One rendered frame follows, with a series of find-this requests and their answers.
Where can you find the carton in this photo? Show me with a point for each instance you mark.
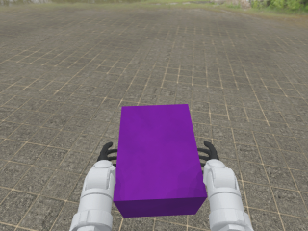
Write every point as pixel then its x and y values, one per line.
pixel 158 171

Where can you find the robot right hand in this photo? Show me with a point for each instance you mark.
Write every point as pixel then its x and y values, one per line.
pixel 213 155

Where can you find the right robot forearm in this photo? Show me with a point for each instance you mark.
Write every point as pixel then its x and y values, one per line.
pixel 226 206

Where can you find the left robot forearm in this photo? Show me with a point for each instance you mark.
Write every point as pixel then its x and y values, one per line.
pixel 94 211

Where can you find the robot left hand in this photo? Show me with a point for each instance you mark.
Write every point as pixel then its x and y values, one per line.
pixel 105 152

